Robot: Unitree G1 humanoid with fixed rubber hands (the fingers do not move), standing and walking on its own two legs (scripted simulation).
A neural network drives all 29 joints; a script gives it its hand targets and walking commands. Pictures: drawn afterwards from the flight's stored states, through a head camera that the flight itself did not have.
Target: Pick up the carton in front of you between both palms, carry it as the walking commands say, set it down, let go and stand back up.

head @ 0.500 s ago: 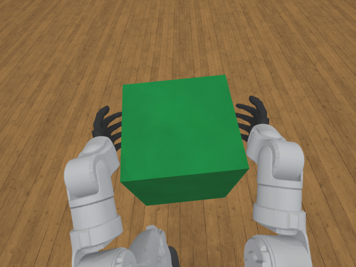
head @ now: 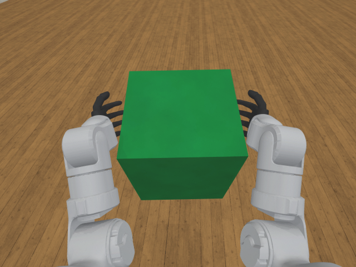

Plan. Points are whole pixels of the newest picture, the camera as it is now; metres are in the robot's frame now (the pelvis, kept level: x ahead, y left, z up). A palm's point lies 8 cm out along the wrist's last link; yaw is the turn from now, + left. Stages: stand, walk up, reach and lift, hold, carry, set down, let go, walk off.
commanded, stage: carry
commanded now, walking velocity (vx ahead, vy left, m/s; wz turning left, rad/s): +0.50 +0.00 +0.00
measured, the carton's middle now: (180, 141) +0.37 +0.01 +0.11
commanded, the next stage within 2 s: none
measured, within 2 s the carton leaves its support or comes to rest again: neither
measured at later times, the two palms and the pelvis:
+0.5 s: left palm (129, 90) +0.61 +0.16 +0.10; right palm (225, 91) +0.60 -0.14 +0.10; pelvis +0.32 +0.01 +0.01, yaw +0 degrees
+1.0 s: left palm (137, 52) +0.88 +0.16 +0.10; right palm (212, 52) +0.87 -0.14 +0.11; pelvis +0.66 +0.01 +0.01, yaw -1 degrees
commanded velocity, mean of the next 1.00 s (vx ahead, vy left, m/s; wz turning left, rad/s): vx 0.50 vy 0.00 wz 0.00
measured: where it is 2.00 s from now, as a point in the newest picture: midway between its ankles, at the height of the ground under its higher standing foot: (175, 167)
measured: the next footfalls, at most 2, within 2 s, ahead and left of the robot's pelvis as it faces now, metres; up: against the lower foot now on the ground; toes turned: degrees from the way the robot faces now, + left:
right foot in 0.02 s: +0.20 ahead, -0.08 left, +0.00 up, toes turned -6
left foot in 0.52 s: +0.52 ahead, +0.11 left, +0.00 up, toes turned +9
